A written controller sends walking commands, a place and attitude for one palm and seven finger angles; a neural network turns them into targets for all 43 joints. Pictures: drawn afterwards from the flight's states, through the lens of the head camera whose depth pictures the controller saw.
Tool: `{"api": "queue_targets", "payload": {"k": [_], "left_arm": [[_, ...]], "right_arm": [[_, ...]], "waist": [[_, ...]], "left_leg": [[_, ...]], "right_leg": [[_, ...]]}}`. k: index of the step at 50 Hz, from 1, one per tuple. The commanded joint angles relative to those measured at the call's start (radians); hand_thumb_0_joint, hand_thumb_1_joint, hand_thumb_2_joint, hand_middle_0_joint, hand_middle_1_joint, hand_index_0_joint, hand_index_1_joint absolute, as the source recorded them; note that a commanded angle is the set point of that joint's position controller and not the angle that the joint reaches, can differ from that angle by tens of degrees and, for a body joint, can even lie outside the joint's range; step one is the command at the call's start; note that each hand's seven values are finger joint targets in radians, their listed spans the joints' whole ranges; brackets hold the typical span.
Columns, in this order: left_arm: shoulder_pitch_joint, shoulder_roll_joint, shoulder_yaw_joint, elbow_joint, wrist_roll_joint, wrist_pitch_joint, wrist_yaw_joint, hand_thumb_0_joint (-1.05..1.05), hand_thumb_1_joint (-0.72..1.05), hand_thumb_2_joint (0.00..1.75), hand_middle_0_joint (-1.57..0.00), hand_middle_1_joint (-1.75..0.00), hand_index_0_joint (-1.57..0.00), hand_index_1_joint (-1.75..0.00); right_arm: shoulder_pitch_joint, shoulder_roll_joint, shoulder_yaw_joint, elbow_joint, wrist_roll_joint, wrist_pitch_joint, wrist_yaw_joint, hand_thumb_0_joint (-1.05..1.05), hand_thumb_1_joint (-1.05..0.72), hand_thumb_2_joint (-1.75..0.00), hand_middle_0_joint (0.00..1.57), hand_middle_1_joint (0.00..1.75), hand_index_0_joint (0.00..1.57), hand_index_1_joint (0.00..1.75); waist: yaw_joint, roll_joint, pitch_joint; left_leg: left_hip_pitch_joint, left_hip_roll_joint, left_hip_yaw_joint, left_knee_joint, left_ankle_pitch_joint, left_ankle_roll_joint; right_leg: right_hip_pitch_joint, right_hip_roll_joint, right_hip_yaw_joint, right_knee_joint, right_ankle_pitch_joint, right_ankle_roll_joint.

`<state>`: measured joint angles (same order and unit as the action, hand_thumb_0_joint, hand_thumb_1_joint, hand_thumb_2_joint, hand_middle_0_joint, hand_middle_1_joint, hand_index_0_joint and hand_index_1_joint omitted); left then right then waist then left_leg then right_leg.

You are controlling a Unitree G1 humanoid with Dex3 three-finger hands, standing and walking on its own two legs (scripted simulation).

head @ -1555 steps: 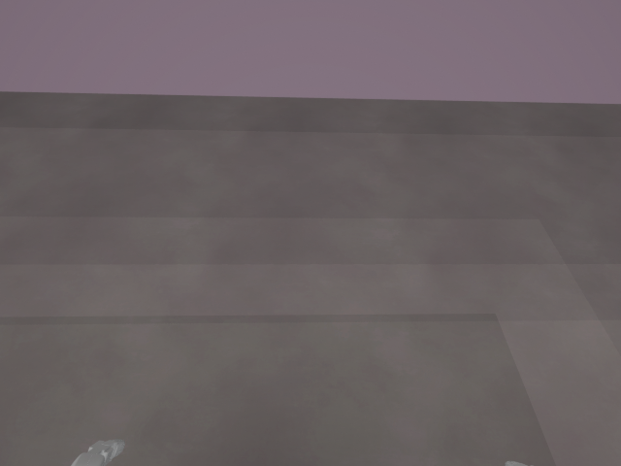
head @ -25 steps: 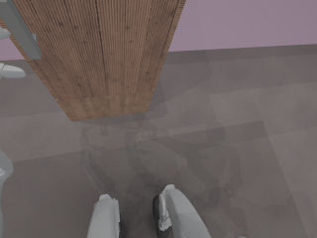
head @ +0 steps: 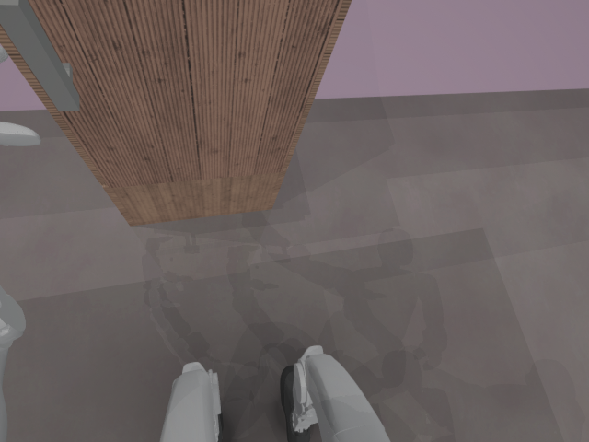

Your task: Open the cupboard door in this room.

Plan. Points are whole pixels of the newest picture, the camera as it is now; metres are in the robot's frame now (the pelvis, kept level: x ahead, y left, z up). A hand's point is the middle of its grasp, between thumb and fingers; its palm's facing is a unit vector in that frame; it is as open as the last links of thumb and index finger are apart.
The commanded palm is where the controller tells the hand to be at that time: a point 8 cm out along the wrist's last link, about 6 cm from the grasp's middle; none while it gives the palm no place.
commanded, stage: move the hooked fingers beside the handle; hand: left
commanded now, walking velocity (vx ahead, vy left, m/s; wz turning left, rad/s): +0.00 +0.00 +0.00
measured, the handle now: (42, 43) +0.57 +0.24 +0.07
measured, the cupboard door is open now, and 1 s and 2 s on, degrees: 0 0 0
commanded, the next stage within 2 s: slide the fingers in behind the handle in 0.06 s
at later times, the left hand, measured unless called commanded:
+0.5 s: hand (20, 91) +0.52 +0.27 +0.05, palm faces +0.09 -1.00 +0.00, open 14.0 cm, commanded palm +0.50 +0.29 +0.06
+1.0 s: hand (39, 85) +0.52 +0.25 +0.06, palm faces +0.12 -0.99 -0.02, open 13.8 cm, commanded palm +0.50 +0.27 +0.06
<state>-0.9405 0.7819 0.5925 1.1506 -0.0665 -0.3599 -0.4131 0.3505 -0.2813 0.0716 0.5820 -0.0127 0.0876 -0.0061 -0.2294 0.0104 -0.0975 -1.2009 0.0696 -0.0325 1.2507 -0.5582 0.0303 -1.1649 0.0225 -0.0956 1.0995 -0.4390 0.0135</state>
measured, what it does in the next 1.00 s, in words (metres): stands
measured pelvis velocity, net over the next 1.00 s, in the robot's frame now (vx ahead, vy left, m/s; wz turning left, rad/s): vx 0.00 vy -0.01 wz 0.02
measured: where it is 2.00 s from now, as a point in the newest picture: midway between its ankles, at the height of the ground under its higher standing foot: (255, 434)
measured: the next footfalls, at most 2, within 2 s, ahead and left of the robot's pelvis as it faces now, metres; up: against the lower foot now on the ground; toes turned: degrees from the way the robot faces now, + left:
none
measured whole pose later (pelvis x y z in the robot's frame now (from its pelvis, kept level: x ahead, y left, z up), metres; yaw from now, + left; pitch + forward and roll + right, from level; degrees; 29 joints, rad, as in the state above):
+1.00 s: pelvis +0.00 -0.01 +0.00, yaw +1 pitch +28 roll -5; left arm -0.95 0.66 0.49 1.17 -0.08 -0.39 -0.30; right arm 0.36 -0.27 0.06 0.60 -0.02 0.08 0.00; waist -0.21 0.02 -0.11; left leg -1.17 0.06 -0.03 1.22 -0.55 0.01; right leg -1.15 0.01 -0.09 1.11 -0.45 0.00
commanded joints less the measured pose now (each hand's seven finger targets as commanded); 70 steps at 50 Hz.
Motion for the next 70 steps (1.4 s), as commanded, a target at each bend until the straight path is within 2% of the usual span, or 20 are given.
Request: {"api": "queue_targets", "payload": {"k": [1,4,8,10,15,18,22,25,28,30,32,36,40,45,47,49,55,60,67,70], "left_arm": [[-0.309,0.306,-0.002,-0.178,-0.028,-0.026,-0.008,0.00,-0.50,0.30,-0.30,-1.20,-0.30,-1.20],[-0.326,0.335,0.018,-0.143,-0.040,-0.012,-0.012,0.00,-0.50,0.30,-0.30,-1.20,-0.30,-1.20],[-0.382,0.329,0.014,-0.206,-0.039,-0.072,-0.004,0.00,-0.50,0.30,-0.30,-1.20,-0.30,-1.20],[-0.394,0.245,-0.039,-0.222,-0.047,-0.096,-0.005,0.00,-0.50,0.30,-0.30,-1.20,-0.30,-1.20],[-0.384,0.177,-0.083,-0.131,-0.057,-0.064,-0.014,0.00,-0.50,0.30,-0.30,-1.20,-0.30,-1.20],[-0.390,0.195,-0.074,-0.141,-0.045,-0.045,0.008,0.00,-0.50,0.30,-0.30,-1.20,-0.30,-1.20],[-0.462,0.235,-0.038,-0.265,-0.031,-0.095,0.065,0.00,-0.50,0.30,-0.30,-1.20,-0.30,-1.20],[-0.435,0.239,-0.014,-0.269,-0.031,-0.119,0.097,0.00,-0.50,0.30,-0.30,-1.20,-0.30,-1.20],[-0.352,0.222,-0.023,-0.169,-0.019,-0.088,0.102,0.00,-0.50,0.30,-0.30,-1.20,-0.30,-1.20],[-0.392,0.214,-0.047,-0.175,-0.011,-0.081,0.099,0.00,-0.50,0.30,-0.30,-1.20,-0.30,-1.20],[-0.400,0.231,-0.043,-0.174,-0.006,-0.080,0.094,0.00,-0.50,0.30,-0.30,-1.20,-0.30,-1.20],[-0.389,0.160,-0.073,-0.188,-0.032,-0.092,0.080,0.00,-0.50,0.30,-0.30,-1.20,-0.30,-1.20],[-0.403,0.098,-0.114,-0.153,-0.045,-0.088,0.076,0.00,-0.50,0.30,-0.30,-1.20,-0.30,-1.20],[-0.424,0.167,-0.069,-0.161,-0.026,-0.084,0.108,0.00,-0.50,0.30,-0.30,-1.20,-0.30,-1.20],[-0.406,0.134,-0.097,-0.196,-0.010,-0.096,0.113,0.00,-0.50,0.30,-0.30,-1.20,-0.30,-1.20],[-0.408,0.076,-0.134,-0.200,-0.015,-0.096,0.116,0.00,-0.50,0.30,-0.30,-1.20,-0.30,-1.20],[-0.423,0.086,-0.099,-0.217,-0.044,-0.100,0.130,0.00,-0.50,0.30,-0.30,-1.20,-0.30,-1.20],[-0.399,0.090,-0.087,-0.248,-0.017,-0.127,0.180,0.00,-0.50,0.30,-0.30,-1.20,-0.30,-1.20],[-0.399,-0.001,-0.153,-0.167,-0.005,-0.118,0.201,0.00,-0.50,0.30,-0.30,-1.20,-0.30,-1.20],[-0.412,0.035,-0.113,-0.195,-0.011,-0.133,0.214,0.00,-0.50,0.30,-0.30,-1.20,-0.30,-1.20]], "right_arm": [[0.223,-0.208,-0.072,-0.026,0.001,0.004,-0.012,0.00,-0.90,-0.90,0.20,0.30,0.20,0.30],[0.214,-0.212,-0.068,-0.036,0.004,0.001,-0.021,0.00,-0.90,-0.90,0.20,0.30,0.20,0.30],[0.214,-0.209,-0.072,-0.024,-0.003,-0.010,-0.022,0.00,-0.90,-0.90,0.20,0.30,0.20,0.30],[0.218,-0.201,-0.079,-0.013,-0.006,-0.015,-0.017,0.00,-0.90,-0.90,0.20,0.30,0.20,0.30],[0.217,-0.209,-0.079,0.002,-0.002,-0.012,-0.022,0.00,-0.90,-0.90,0.20,0.30,0.20,0.30],[0.221,-0.207,-0.078,-0.006,-0.003,-0.012,-0.025,0.00,-0.90,-0.90,0.20,0.30,0.20,0.30],[0.222,-0.199,-0.080,-0.006,-0.015,-0.019,-0.019,0.00,-0.90,-0.90,0.20,0.30,0.20,0.30],[0.220,-0.192,-0.080,-0.003,-0.018,-0.020,-0.011,0.00,-0.90,-0.90,0.20,0.30,0.20,0.30],[0.213,-0.192,-0.074,-0.013,-0.011,-0.012,-0.007,0.00,-0.90,-0.90,0.20,0.30,0.20,0.30],[0.210,-0.191,-0.073,-0.014,-0.007,-0.012,-0.011,0.00,-0.90,-0.90,0.20,0.30,0.20,0.30],[0.215,-0.192,-0.073,-0.012,-0.008,-0.012,-0.013,0.00,-0.90,-0.90,0.20,0.30,0.20,0.30],[0.221,-0.188,-0.081,-0.002,-0.009,-0.017,-0.012,0.00,-0.90,-0.90,0.20,0.30,0.20,0.30],[0.222,-0.184,-0.082,0.009,-0.008,-0.019,-0.013,0.00,-0.90,-0.90,0.20,0.30,0.20,0.30],[0.226,-0.186,-0.080,0.005,-0.012,-0.022,-0.013,0.00,-0.90,-0.90,0.20,0.30,0.20,0.30],[0.226,-0.179,-0.083,-0.002,-0.013,-0.019,-0.008,0.00,-0.90,-0.90,0.20,0.30,0.20,0.30],[0.220,-0.176,-0.084,0.005,-0.015,-0.019,-0.001,0.00,-0.90,-0.90,0.20,0.30,0.20,0.30],[0.217,-0.177,-0.087,0.005,-0.011,-0.019,-0.004,0.00,-0.90,-0.90,0.20,0.30,0.20,0.30],[0.214,-0.170,-0.088,-0.005,-0.018,-0.020,0.005,0.00,-0.90,-0.90,0.20,0.30,0.20,0.30],[0.209,-0.170,-0.089,-0.005,-0.016,-0.014,0.010,0.00,-0.90,-0.90,0.20,0.30,0.20,0.30],[0.219,-0.172,-0.092,-0.006,-0.022,-0.018,0.008,0.00,-0.90,-0.90,0.20,0.30,0.20,0.30]], "waist": [[0.039,0.292,-0.556],[0.028,0.208,-0.499],[0.026,0.257,-0.539],[0.009,0.272,-0.551],[0.002,0.259,-0.485],[0.016,0.259,-0.506],[0.027,0.313,-0.608],[0.032,0.289,-0.624],[0.032,0.223,-0.540],[0.017,0.217,-0.515],[0.023,0.224,-0.533],[0.015,0.230,-0.564],[-0.004,0.203,-0.512],[0.007,0.195,-0.534],[0.023,0.253,-0.585],[0.009,0.245,-0.561],[0.015,0.221,-0.565],[0.031,0.220,-0.582],[0.012,0.198,-0.494],[0.021,0.178,-0.548]], "left_leg": [[0.575,-0.003,-0.077,-0.155,0.666,-0.017],[0.449,-0.015,-0.056,-0.165,0.523,0.002],[0.512,-0.011,-0.067,-0.158,0.561,-0.009],[0.571,-0.008,-0.079,-0.151,0.596,-0.013],[0.550,-0.009,-0.091,-0.170,0.522,-0.017],[0.539,-0.014,-0.086,-0.176,0.511,-0.017],[0.612,-0.011,-0.097,-0.162,0.602,-0.033],[0.590,-0.013,-0.083,-0.149,0.615,-0.025],[0.487,-0.020,-0.056,-0.163,0.528,-0.010],[0.459,-0.022,-0.051,-0.166,0.485,-0.001],[0.458,-0.023,-0.049,-0.167,0.482,-0.002],[0.503,-0.022,-0.052,-0.160,0.522,-0.004],[0.478,-0.023,-0.053,-0.162,0.489,0.000],[0.420,-0.029,-0.039,-0.151,0.467,0.006],[0.482,-0.030,-0.040,-0.154,0.519,-0.003],[0.501,-0.026,-0.043,-0.151,0.520,-0.004],[0.488,-0.029,-0.043,-0.161,0.505,-0.003],[0.499,-0.030,-0.042,-0.163,0.534,-0.006],[0.482,-0.029,-0.046,-0.184,0.471,-0.012],[0.479,-0.032,-0.043,-0.173,0.489,-0.007]], "right_leg": [[0.200,0.032,0.020,-0.089,0.292,-0.027],[0.259,0.033,0.030,-0.100,0.277,-0.021],[0.220,0.032,0.031,-0.088,0.269,-0.028],[0.171,0.034,0.027,-0.087,0.260,-0.031],[0.123,0.027,0.017,-0.095,0.202,-0.033],[0.142,0.023,0.020,-0.096,0.203,-0.031],[0.156,0.024,0.023,-0.077,0.235,-0.034],[0.203,0.026,0.030,-0.073,0.272,-0.034],[0.254,0.026,0.037,-0.090,0.268,-0.027],[0.260,0.024,0.045,-0.096,0.264,-0.027],[0.273,0.025,0.047,-0.095,0.267,-0.027],[0.257,0.026,0.046,-0.098,0.287,-0.026],[0.231,0.024,0.044,-0.101,0.268,-0.027],[0.277,0.021,0.058,-0.091,0.285,-0.024],[0.272,0.019,0.055,-0.084,0.305,-0.028],[0.243,0.021,0.049,-0.092,0.294,-0.026],[0.278,0.022,0.051,-0.094,0.302,-0.029],[0.295,0.022,0.052,-0.085,0.320,-0.030],[0.237,0.022,0.041,-0.096,0.253,-0.030],[0.279,0.022,0.050,-0.089,0.284,-0.030]]}}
